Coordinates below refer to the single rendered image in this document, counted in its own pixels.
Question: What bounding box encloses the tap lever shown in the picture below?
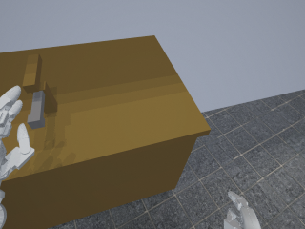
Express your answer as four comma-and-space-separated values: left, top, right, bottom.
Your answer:
27, 90, 46, 129

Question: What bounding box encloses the counter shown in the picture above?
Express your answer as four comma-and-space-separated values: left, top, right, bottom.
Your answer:
0, 35, 211, 229

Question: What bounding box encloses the left robot hand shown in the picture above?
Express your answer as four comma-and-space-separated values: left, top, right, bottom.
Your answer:
0, 85, 35, 186

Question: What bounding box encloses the right robot hand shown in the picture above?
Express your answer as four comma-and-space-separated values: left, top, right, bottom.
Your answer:
224, 191, 261, 229

